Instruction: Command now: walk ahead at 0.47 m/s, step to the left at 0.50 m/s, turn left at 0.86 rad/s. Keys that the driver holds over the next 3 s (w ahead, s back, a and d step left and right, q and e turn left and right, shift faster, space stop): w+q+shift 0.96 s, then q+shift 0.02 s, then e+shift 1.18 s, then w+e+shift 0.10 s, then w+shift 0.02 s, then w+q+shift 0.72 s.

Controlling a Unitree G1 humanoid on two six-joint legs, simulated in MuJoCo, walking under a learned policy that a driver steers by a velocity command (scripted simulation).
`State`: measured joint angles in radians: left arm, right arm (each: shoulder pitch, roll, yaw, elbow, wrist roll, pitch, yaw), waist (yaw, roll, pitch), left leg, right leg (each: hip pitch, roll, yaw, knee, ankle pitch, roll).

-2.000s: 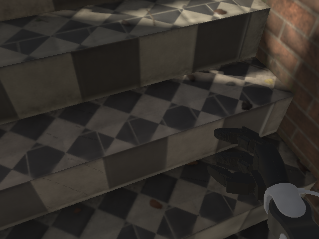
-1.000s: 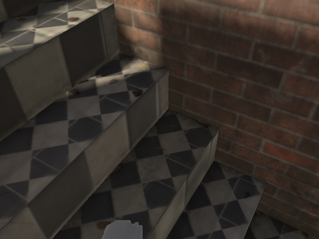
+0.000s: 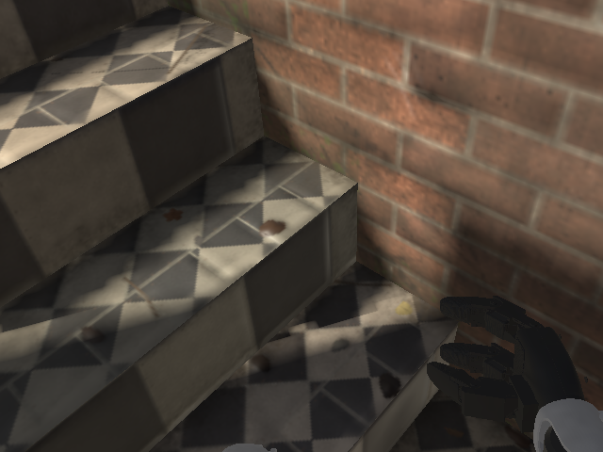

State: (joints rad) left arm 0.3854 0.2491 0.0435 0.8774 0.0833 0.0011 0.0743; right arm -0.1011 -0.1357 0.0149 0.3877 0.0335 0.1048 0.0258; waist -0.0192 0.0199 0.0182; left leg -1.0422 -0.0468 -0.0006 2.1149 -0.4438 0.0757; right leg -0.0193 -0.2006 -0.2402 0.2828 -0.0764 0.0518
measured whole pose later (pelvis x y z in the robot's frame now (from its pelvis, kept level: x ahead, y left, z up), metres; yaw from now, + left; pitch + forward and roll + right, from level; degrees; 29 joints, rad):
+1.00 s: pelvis -0.30 +0.25 +0.01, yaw +53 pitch +8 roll -1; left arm 0.00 0.26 0.03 0.58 0.07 -0.10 -0.02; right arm 0.22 -0.20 -0.04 0.71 -0.06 -0.07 -0.02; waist -0.05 -0.07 -0.03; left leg -0.33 -0.02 -0.13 0.61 -0.14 0.17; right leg -0.86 -0.12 -0.12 1.93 -0.30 -0.01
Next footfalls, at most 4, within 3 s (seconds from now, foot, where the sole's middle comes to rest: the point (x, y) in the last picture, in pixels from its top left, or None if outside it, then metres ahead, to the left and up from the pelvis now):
0.16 left None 0.17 0.10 -0.57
0.40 right None -0.14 0.00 -0.79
0.90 left None -0.44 0.28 -0.79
1.18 right None -0.17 0.38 -0.58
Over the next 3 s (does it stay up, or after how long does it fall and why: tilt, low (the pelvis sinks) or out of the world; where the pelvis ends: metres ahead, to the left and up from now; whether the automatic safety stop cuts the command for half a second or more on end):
stays up -0.19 0.30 0.17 its command is cut before an obstacle from the start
